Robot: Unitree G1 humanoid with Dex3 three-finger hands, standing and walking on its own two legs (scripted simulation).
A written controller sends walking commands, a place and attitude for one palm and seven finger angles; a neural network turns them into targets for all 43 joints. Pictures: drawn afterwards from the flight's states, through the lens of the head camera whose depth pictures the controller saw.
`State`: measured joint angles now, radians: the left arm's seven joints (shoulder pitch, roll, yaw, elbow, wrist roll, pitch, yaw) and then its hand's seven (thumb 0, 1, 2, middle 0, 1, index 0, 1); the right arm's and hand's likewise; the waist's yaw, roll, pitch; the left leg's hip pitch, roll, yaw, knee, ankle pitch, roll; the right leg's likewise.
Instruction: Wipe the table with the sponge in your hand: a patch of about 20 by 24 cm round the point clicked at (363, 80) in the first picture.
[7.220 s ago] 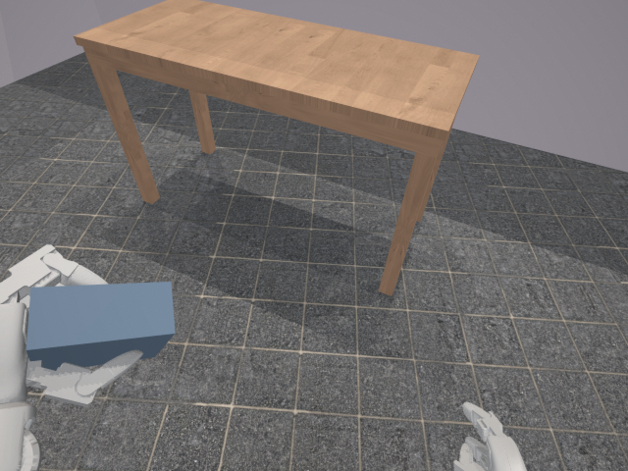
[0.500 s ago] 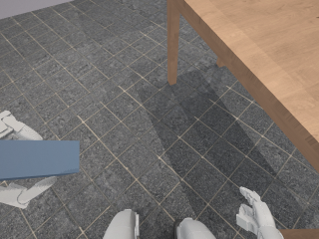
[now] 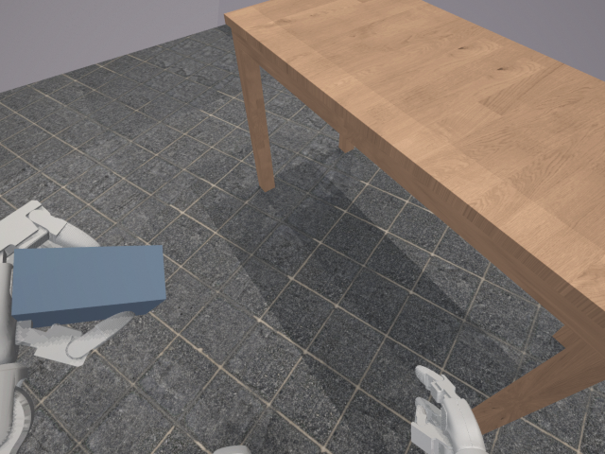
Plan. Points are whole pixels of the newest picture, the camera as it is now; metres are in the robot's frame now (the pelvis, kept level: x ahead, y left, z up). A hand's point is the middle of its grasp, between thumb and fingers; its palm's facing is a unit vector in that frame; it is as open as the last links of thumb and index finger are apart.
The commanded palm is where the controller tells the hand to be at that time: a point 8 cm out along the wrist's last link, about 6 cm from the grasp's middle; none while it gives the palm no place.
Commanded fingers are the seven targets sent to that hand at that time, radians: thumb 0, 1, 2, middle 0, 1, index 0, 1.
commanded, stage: turn to face it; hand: left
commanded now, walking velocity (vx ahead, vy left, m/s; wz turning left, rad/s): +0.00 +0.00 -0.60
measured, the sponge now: (112, 286) +0.23 +0.22 +0.17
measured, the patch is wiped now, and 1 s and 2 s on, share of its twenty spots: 0.00 0.00 0.00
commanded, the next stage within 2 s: none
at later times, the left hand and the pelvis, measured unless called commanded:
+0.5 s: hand (162, 320) +0.19 +0.15 +0.18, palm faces +0.15 -0.87 -0.48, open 9.6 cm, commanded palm +0.15 +0.20 +0.19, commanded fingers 0.00 0.10 1.30 -1.20 -1.60 -1.20 -1.60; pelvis -0.08 -0.03 +0.01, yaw -16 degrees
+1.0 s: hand (347, 403) +0.15 -0.01 +0.18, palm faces -0.23 -0.77 -0.59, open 9.6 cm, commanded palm +0.13 +0.07 +0.19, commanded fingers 0.00 0.10 1.30 -1.20 -1.60 -1.20 -1.60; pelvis -0.16 -0.07 +0.02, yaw -34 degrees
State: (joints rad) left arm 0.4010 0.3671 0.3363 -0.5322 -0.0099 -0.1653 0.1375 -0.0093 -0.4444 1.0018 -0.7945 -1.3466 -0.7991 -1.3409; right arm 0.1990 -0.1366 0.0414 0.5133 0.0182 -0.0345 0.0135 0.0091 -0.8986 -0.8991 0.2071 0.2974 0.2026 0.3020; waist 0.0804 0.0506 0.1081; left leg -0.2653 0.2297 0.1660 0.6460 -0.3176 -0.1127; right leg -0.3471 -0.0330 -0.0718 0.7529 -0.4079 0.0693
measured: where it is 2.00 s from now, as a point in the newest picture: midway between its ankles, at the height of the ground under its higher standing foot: outside the picture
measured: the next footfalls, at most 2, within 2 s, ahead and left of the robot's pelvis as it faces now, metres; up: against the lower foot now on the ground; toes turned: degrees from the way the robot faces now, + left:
right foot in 0.02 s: +0.05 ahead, -0.12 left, +0.00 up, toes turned -6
left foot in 0.44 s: +0.00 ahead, +0.10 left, +0.00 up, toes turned -10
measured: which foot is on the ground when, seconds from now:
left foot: down 0.00-0.02, up 0.04-0.42, down 0.44-0.74, up 0.76-1.00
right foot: up 0.00-0.00, down 0.02-0.46, up 0.48-0.70, down 0.72-1.00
